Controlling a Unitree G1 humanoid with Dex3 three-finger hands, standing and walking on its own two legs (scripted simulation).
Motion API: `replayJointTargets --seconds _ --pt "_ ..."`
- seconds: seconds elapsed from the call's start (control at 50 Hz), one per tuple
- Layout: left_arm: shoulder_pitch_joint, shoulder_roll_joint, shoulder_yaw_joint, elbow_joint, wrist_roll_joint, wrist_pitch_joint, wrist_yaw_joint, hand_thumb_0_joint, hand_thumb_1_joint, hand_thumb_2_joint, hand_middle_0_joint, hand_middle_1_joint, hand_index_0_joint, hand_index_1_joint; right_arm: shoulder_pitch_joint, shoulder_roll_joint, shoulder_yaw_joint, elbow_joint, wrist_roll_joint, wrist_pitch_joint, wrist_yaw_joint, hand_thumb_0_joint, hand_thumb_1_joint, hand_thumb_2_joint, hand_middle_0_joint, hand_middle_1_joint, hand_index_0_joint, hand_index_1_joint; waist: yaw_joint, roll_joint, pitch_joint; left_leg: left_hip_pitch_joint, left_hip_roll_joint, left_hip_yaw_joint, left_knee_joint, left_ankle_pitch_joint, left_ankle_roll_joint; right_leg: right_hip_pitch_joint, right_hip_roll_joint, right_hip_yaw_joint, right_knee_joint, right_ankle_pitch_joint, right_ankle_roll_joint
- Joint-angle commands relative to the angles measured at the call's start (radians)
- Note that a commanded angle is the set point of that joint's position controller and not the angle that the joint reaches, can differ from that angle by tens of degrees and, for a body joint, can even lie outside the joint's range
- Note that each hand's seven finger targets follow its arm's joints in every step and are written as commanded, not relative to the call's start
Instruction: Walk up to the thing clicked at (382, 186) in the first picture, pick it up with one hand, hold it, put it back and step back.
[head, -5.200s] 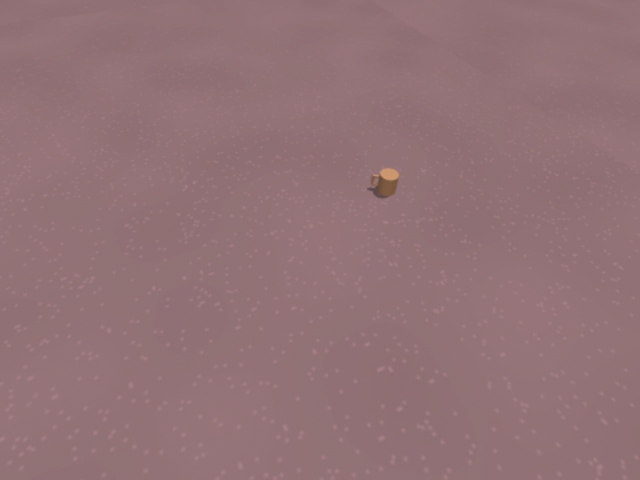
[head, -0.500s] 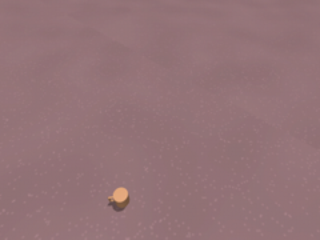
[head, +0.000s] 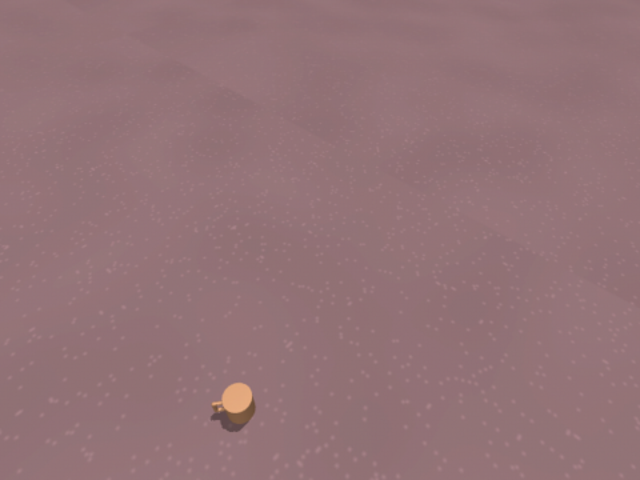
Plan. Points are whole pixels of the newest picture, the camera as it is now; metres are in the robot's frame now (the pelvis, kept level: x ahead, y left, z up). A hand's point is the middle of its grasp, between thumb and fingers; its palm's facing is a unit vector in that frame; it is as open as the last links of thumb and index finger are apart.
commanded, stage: stand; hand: left
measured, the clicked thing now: (233, 404) +0.48 +0.24 -0.74
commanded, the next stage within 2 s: none
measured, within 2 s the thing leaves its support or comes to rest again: neither
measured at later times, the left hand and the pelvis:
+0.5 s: hand out of the picture +0.10 +0.24 -0.16, palm faces -0.02 -0.94 -0.33, open 7.4 cm; pelvis +0.02 -0.01 +0.00, yaw +0 degrees
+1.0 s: hand out of the picture +0.11 +0.24 -0.15, palm faces -0.01 -0.94 -0.34, open 7.4 cm; pelvis +0.03 -0.02 +0.00, yaw +0 degrees
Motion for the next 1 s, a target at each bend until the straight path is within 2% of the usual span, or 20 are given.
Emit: replayJointTargets --seconds 0.0,0.04,0.1,0.18,0.24,0.4,0.44,0.52,0.6,0.7,0.8,0.9,0.98 --pt "-0.031 0.208 0.031 -0.055 0.000 -0.020 0.018 0.000 0.900 0.900 -0.200 -0.300 -0.200 -0.300 -0.049 -0.217 -0.035 -0.061 0.005 -0.026 -0.015 0.000 -0.900 -0.900 0.200 0.300 0.200 0.300 0.005 0.023 -0.069 -0.023 0.137 -0.117 -0.070 0.086 0.007 0.036 -0.100 0.100 -0.050 0.043 -0.032" --pt "-0.032 0.214 0.032 -0.057 0.000 -0.018 0.017 0.000 0.900 0.900 -0.200 -0.300 -0.200 -0.300 -0.047 -0.219 -0.033 -0.063 0.006 -0.026 -0.015 0.000 -0.900 -0.900 0.200 0.300 0.200 0.300 0.004 0.020 -0.057 -0.034 0.133 -0.119 -0.079 0.021 0.005 0.028 -0.098 0.101 -0.054 0.005 -0.032" --pt "-0.034 0.214 0.030 -0.061 0.001 -0.018 0.016 0.000 0.900 0.900 -0.200 -0.300 -0.200 -0.300 -0.046 -0.220 -0.034 -0.065 0.004 -0.026 -0.015 0.000 -0.900 -0.900 0.200 0.300 0.200 0.300 0.005 0.011 -0.073 -0.024 0.139 -0.118 -0.073 0.068 0.008 0.034 -0.101 0.100 -0.048 0.032 -0.037" --pt "-0.035 0.221 0.031 -0.062 0.000 -0.024 0.018 0.000 0.900 0.900 -0.200 -0.300 -0.200 -0.300 -0.033 -0.216 -0.032 -0.064 0.005 -0.029 -0.016 0.000 -0.900 -0.900 0.200 0.300 0.200 0.300 -0.002 -0.006 -0.096 0.005 0.143 -0.113 -0.054 0.150 0.009 0.055 -0.108 0.100 -0.038 0.121 -0.039" --pt "-0.034 0.221 0.031 -0.062 -0.003 -0.023 0.018 0.000 0.900 0.900 -0.200 -0.300 -0.200 -0.300 -0.037 -0.216 -0.030 -0.065 0.006 -0.028 -0.018 0.000 -0.900 -0.900 0.200 0.300 0.200 0.300 -0.002 0.000 -0.093 0.019 0.143 -0.109 -0.049 0.173 0.006 0.053 -0.106 0.096 -0.036 0.134 -0.035" --pt "-0.034 0.219 0.029 -0.060 -0.002 -0.020 0.019 0.000 0.900 0.900 -0.200 -0.300 -0.200 -0.300 -0.036 -0.218 -0.027 -0.063 0.007 -0.022 -0.019 0.000 -0.900 -0.900 0.200 0.300 0.200 0.300 -0.003 0.016 -0.082 0.005 0.137 -0.103 -0.050 0.127 0.003 0.054 -0.108 0.103 -0.052 0.118 -0.034" --pt "-0.029 0.220 0.030 -0.062 -0.003 -0.021 0.020 0.000 0.900 0.900 -0.200 -0.300 -0.200 -0.300 -0.035 -0.214 -0.026 -0.063 0.007 -0.025 -0.019 0.000 -0.900 -0.900 0.200 0.300 0.200 0.300 0.001 0.004 -0.094 0.020 0.142 -0.108 -0.046 0.181 -0.001 0.060 -0.106 0.097 -0.041 0.156 -0.036" --pt "-0.035 0.224 0.033 -0.064 -0.003 -0.022 0.021 0.000 0.900 0.900 -0.200 -0.300 -0.200 -0.300 -0.036 -0.216 -0.026 -0.066 0.005 -0.025 -0.020 0.000 -0.900 -0.900 0.200 0.300 0.200 0.300 0.001 0.009 -0.109 0.026 0.147 -0.104 -0.040 0.201 0.002 0.081 -0.110 0.098 -0.039 0.187 -0.039" --pt "-0.032 0.223 0.032 -0.063 -0.002 -0.021 0.023 0.000 0.900 0.900 -0.200 -0.300 -0.200 -0.300 -0.033 -0.220 -0.029 -0.067 0.006 -0.022 -0.021 0.000 -0.900 -0.900 0.200 0.300 0.200 0.300 -0.001 -0.012 -0.105 0.026 0.146 -0.102 -0.040 0.187 0.002 0.079 -0.105 0.091 -0.043 0.171 -0.038" --pt "-0.031 0.221 0.034 -0.065 -0.004 -0.022 0.022 0.000 0.900 0.900 -0.200 -0.300 -0.200 -0.300 -0.028 -0.218 -0.028 -0.070 0.005 -0.024 -0.023 0.000 -0.900 -0.900 0.200 0.300 0.200 0.300 0.001 0.014 -0.123 0.035 0.149 -0.093 -0.033 0.253 0.003 0.108 -0.112 0.091 -0.028 0.249 -0.043" --pt "-0.026 0.220 0.033 -0.066 -0.004 -0.021 0.022 0.000 0.900 0.900 -0.200 -0.300 -0.200 -0.300 -0.033 -0.219 -0.027 -0.072 0.006 -0.026 -0.025 0.000 -0.900 -0.900 0.200 0.300 0.200 0.300 0.005 0.005 -0.107 0.049 0.153 -0.097 -0.038 0.266 0.001 0.093 -0.107 0.088 -0.033 0.249 -0.041" --pt "-0.031 0.220 0.033 -0.067 -0.003 -0.018 0.024 0.000 0.900 0.900 -0.200 -0.300 -0.200 -0.300 -0.032 -0.217 -0.027 -0.075 0.006 -0.022 -0.024 0.000 -0.900 -0.900 0.200 0.300 0.200 0.300 0.003 -0.003 -0.089 0.029 0.148 -0.097 -0.050 0.200 0.002 0.086 -0.106 0.089 -0.047 0.190 -0.039" --pt "-0.028 0.219 0.032 -0.071 -0.001 -0.021 0.024 0.000 0.900 0.900 -0.200 -0.300 -0.200 -0.300 -0.033 -0.221 -0.027 -0.079 0.007 -0.024 -0.024 0.000 -0.900 -0.900 0.200 0.300 0.200 0.300 0.005 0.010 -0.103 0.042 0.148 -0.094 -0.048 0.202 0.005 0.085 -0.107 0.091 -0.050 0.201 -0.039"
